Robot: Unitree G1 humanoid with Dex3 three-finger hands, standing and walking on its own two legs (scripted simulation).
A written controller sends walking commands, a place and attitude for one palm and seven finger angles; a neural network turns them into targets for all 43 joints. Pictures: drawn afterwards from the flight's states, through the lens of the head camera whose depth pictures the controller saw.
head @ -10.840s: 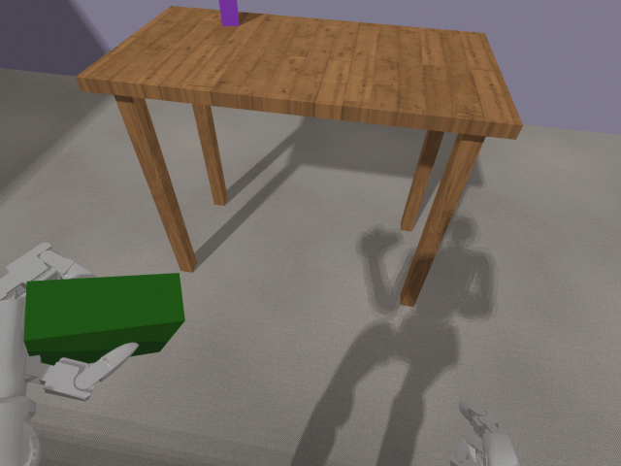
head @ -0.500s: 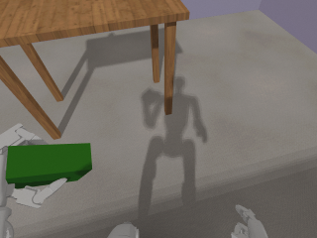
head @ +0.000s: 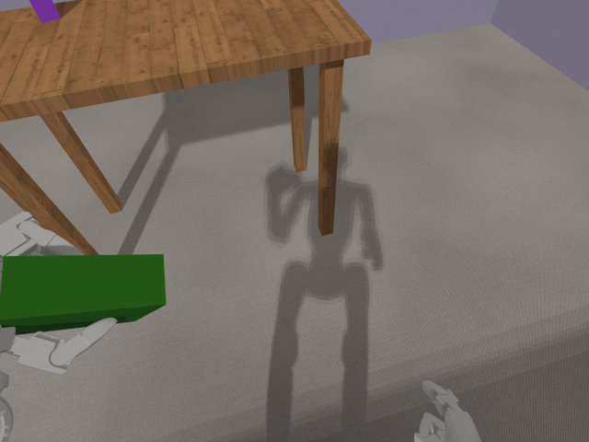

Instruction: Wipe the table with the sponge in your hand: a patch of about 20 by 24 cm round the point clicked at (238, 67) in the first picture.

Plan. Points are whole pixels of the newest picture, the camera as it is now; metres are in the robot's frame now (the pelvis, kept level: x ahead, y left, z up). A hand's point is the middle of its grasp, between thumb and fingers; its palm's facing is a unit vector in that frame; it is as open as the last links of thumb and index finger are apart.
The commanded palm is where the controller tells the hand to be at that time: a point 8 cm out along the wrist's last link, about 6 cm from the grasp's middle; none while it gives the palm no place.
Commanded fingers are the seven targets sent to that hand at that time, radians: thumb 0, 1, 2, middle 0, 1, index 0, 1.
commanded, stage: take the last steps up to it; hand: left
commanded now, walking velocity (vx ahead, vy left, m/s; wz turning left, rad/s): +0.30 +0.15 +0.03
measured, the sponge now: (106, 294) +0.23 +0.20 +0.16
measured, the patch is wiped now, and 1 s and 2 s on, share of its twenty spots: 0.00 0.00 0.00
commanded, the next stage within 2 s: come to a stop and stand still in 1.84 s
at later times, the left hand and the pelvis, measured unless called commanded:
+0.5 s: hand (48, 183) +0.35 +0.30 +0.19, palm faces +0.36 -0.81 -0.45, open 9.3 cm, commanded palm +0.28 +0.35 +0.19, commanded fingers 0.00 0.10 1.30 -1.20 -1.60 -1.20 -1.60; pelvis +0.12 +0.07 +0.01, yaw -1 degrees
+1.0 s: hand (44, 133) +0.45 +0.36 +0.19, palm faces +0.38 -0.81 -0.46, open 9.3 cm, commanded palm +0.39 +0.41 +0.19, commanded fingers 0.00 0.10 1.30 -1.20 -1.60 -1.20 -1.60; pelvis +0.23 +0.13 +0.00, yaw +0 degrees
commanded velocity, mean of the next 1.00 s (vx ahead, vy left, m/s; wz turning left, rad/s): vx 0.30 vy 0.15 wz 0.01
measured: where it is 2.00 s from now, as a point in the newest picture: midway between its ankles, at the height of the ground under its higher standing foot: (245, 375)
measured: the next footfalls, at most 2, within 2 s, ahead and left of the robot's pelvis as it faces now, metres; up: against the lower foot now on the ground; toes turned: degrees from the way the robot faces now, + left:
left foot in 0.30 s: +0.18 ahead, +0.20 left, +0.00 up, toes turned +10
right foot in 0.60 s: +0.21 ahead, -0.03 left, +0.00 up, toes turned -11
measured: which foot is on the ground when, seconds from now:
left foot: up 0.00-0.28, down 0.30-0.62, up 0.64-0.96, down 0.98-1.00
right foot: down 0.00-0.30, up 0.32-0.58, down 0.60-0.98, up 1.00-1.00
